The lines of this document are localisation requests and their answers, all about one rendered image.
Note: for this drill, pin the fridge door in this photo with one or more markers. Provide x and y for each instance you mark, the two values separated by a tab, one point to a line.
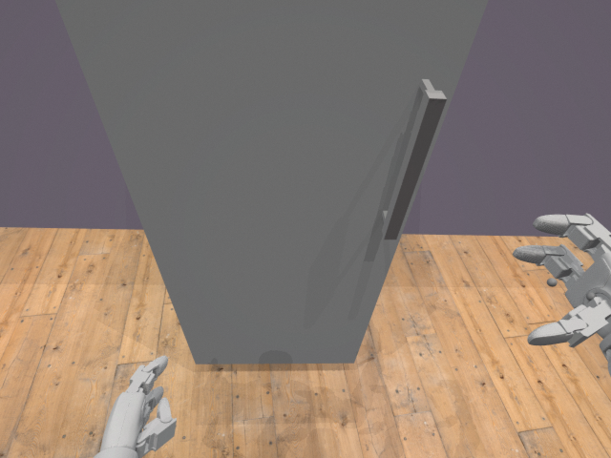
261	141

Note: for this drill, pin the handle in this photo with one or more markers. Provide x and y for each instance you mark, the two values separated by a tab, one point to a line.
427	119

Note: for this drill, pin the robot right hand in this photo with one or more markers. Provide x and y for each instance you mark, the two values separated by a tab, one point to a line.
587	317

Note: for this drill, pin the robot left hand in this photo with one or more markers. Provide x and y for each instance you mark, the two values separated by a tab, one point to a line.
131	412

